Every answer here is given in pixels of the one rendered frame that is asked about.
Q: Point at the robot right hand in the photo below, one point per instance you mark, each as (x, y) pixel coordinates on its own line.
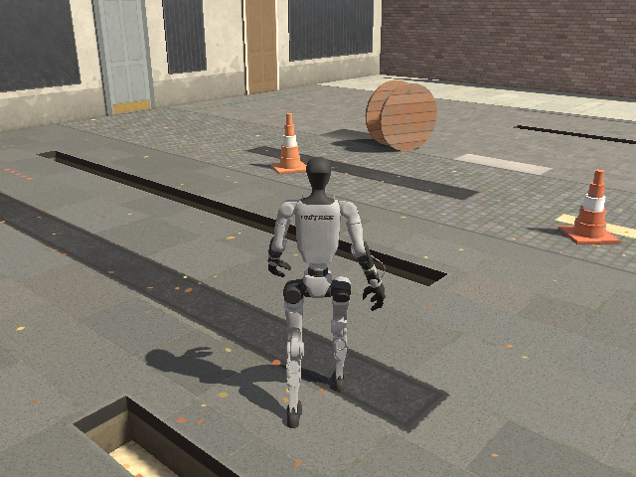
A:
(379, 296)

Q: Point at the robot left hand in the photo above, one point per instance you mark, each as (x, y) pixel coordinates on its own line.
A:
(274, 271)

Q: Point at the robot right upper arm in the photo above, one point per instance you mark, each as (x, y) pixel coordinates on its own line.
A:
(350, 211)

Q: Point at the robot left upper arm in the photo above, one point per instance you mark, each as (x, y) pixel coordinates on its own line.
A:
(286, 210)

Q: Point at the robot left forearm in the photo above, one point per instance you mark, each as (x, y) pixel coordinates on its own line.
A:
(273, 256)

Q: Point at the robot right forearm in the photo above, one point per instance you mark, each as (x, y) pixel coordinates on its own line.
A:
(366, 262)

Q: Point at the left robot shin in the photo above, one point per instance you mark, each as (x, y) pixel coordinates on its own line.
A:
(293, 377)

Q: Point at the right robot thigh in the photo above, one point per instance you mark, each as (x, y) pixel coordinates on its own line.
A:
(340, 292)

